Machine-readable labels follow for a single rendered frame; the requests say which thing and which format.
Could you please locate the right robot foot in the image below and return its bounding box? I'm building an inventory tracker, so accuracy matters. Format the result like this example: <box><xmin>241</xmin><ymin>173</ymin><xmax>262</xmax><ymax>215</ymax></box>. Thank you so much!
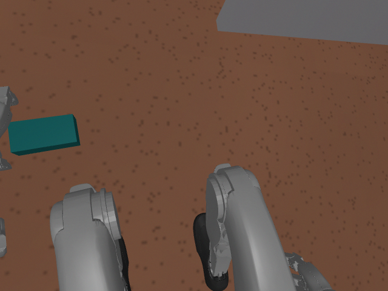
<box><xmin>193</xmin><ymin>213</ymin><xmax>229</xmax><ymax>291</ymax></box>

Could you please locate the right robot hand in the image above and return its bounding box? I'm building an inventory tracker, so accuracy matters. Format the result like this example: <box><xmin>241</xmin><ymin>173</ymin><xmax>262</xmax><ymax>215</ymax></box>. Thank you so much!
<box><xmin>284</xmin><ymin>252</ymin><xmax>332</xmax><ymax>291</ymax></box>

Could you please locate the small box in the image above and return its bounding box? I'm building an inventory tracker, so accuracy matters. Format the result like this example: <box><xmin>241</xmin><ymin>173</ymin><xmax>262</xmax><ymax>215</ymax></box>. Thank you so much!
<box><xmin>8</xmin><ymin>114</ymin><xmax>80</xmax><ymax>156</ymax></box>

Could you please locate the left robot hand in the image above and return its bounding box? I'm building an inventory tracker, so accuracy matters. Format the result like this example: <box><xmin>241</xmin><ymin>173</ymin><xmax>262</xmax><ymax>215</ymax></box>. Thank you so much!
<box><xmin>0</xmin><ymin>86</ymin><xmax>19</xmax><ymax>171</ymax></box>

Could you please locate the left robot foot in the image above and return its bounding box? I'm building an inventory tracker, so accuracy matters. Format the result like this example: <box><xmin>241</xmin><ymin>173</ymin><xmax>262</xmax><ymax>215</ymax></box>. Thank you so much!
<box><xmin>118</xmin><ymin>236</ymin><xmax>131</xmax><ymax>291</ymax></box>

